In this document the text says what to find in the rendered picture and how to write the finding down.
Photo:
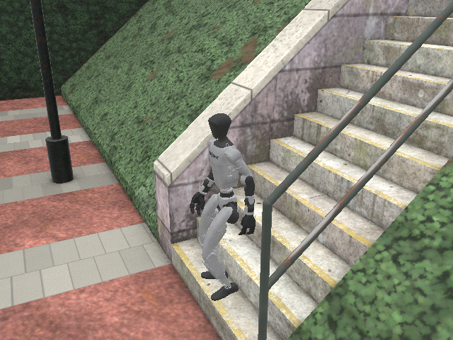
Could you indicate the right robot upper arm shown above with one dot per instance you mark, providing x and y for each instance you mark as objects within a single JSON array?
[{"x": 209, "y": 142}]

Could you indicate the robot left hand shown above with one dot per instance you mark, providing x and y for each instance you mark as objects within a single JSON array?
[{"x": 248, "y": 221}]

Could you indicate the robot right hand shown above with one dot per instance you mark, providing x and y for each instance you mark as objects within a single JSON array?
[{"x": 200, "y": 200}]

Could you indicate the robot right forearm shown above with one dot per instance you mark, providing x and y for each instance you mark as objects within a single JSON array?
[{"x": 208, "y": 182}]

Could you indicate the robot head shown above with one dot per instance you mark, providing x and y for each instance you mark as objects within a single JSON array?
[{"x": 219, "y": 125}]

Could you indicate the robot left forearm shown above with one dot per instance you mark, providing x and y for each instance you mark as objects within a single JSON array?
[{"x": 249, "y": 196}]

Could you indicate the right robot thigh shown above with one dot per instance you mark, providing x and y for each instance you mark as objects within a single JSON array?
[{"x": 208, "y": 214}]

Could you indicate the left robot upper arm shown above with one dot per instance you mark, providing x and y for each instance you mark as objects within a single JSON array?
[{"x": 234, "y": 156}]

